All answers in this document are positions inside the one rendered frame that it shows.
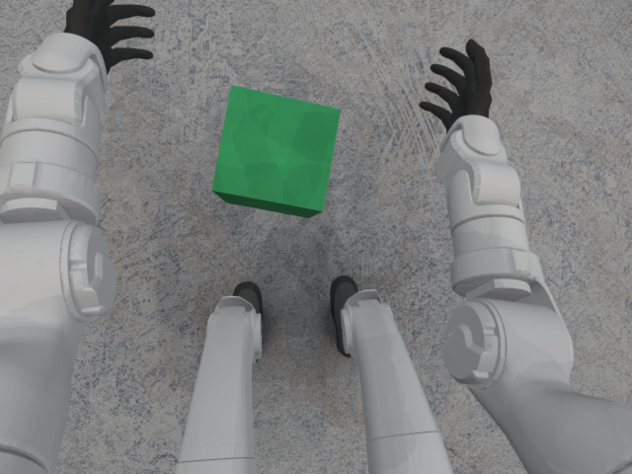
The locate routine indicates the right robot upper arm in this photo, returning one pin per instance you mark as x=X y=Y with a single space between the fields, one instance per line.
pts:
x=516 y=359

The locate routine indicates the robot left thigh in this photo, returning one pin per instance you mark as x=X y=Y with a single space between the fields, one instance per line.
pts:
x=219 y=433

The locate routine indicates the left robot shin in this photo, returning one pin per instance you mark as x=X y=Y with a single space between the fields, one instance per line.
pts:
x=229 y=301

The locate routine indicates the robot right forearm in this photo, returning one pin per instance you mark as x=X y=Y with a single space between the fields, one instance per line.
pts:
x=491 y=253

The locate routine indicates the left robot upper arm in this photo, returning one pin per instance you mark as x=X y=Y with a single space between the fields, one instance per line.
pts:
x=55 y=276

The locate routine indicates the left robot hand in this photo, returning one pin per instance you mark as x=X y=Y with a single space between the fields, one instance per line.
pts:
x=91 y=19

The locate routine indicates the robot left forearm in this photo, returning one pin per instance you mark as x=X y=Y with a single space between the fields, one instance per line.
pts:
x=50 y=143

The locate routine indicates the right robot hand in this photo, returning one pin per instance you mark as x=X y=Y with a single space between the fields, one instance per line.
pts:
x=473 y=89

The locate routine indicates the carton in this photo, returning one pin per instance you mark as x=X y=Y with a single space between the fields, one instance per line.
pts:
x=275 y=153

